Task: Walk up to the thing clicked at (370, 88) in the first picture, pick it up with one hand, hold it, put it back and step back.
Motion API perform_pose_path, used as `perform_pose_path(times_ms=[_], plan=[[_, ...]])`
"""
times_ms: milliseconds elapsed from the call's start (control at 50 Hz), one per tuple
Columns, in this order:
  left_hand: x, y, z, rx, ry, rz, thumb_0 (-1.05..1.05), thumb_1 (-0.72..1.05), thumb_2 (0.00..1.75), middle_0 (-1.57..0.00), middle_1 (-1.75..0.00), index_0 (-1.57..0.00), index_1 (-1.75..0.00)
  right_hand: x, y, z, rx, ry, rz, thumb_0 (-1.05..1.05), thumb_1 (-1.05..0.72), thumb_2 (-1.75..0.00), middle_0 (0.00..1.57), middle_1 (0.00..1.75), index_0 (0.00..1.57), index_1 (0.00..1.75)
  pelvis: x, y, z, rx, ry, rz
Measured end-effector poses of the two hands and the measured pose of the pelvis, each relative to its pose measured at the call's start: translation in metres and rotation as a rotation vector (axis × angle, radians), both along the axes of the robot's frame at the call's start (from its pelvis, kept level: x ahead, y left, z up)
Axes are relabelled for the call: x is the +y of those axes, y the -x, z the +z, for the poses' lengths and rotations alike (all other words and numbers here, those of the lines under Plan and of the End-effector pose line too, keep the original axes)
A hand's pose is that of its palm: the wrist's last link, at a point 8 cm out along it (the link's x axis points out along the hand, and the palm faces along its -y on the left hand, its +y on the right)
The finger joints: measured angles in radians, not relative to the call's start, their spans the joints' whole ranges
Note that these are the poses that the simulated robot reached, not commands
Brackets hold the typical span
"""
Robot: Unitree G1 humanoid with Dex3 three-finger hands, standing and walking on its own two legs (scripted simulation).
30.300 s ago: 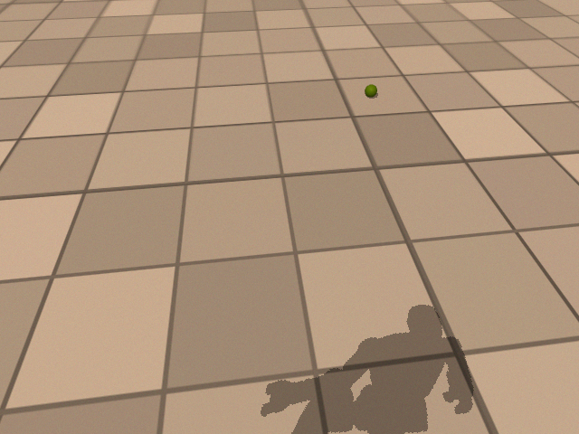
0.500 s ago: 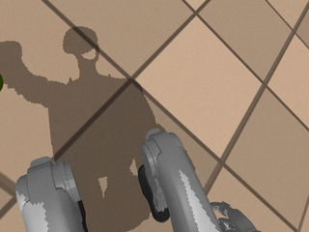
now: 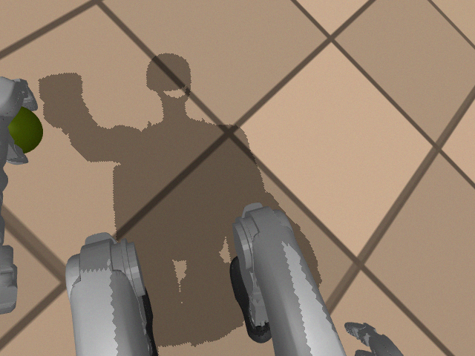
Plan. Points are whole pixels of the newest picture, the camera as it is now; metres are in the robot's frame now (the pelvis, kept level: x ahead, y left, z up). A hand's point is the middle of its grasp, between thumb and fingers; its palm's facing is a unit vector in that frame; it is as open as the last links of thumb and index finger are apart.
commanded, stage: lift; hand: left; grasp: from above
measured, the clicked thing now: (12, 129) +0.51 +0.30 -0.15
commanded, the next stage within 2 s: hold in 1.38 s
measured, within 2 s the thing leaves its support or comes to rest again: neither
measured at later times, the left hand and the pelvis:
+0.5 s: hand out of the picture +0.41 +0.30 +0.06, palm faces -0.42 -0.13 -0.90, open 10.4 cm; pelvis +0.00 +0.00 +0.13, yaw +5 degrees
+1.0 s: hand out of the picture +0.35 +0.27 +0.23, palm faces -0.43 -0.13 -0.89, open 10.4 cm; pelvis +0.04 +0.00 +0.30, yaw +7 degrees
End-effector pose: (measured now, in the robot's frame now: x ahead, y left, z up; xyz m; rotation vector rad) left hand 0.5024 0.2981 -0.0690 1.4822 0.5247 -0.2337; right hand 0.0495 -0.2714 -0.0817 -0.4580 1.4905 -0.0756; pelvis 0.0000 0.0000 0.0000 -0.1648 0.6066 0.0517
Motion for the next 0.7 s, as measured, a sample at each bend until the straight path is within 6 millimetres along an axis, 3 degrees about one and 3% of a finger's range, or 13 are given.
perform_pose_path(times_ms=[240,380,520,700], plan=[[0.016,0.042,0.084,-0.029,0.009,0.005,0.00,-0.04,0.51,-0.55,-0.83,-0.60,-0.76,0.007,-0.045,0.034,-0.135,-0.029,-0.013,0.00,-0.91,-0.90,0.20,0.30,0.21,0.30,0.003,0.000,0.050,0.008,-0.029,0.024],[0.013,0.070,0.135,-0.021,0.019,0.010,0.00,-0.03,0.54,-0.53,-0.85,-0.57,-0.79,0.021,-0.071,0.064,-0.225,-0.079,-0.015,0.00,-0.91,-0.90,0.20,0.30,0.21,0.30,0.004,0.000,0.090,-0.024,-0.048,0.036],[-0.001,0.095,0.194,-0.051,0.037,0.007,0.00,-0.04,0.56,-0.52,-0.86,-0.56,-0.80,0.028,-0.085,0.106,-0.294,-0.109,-0.033,0.00,-0.90,-0.90,0.21,0.30,0.21,0.30,0.001,0.000,0.137,-0.076,-0.069,0.046],[-0.015,0.128,0.276,-0.048,0.035,0.013,0.00,-0.04,0.56,-0.52,-0.85,-0.57,-0.79,0.028,-0.094,0.176,-0.362,-0.125,-0.063,0.01,-0.90,-0.90,0.21,0.30,0.21,0.30,-0.003,-0.009,0.210,-0.167,-0.105,0.056]])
